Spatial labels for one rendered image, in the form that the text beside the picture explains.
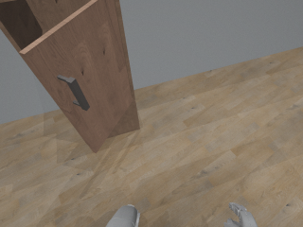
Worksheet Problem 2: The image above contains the left robot thigh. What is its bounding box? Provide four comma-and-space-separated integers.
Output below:
106, 205, 140, 227

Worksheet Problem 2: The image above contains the robot right hand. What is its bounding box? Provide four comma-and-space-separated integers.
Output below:
223, 202, 258, 227

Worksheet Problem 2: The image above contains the cupboard door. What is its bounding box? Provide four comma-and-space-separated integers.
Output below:
19, 0, 133, 154

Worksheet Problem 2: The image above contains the handle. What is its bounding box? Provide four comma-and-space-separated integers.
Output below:
57, 75, 90, 111

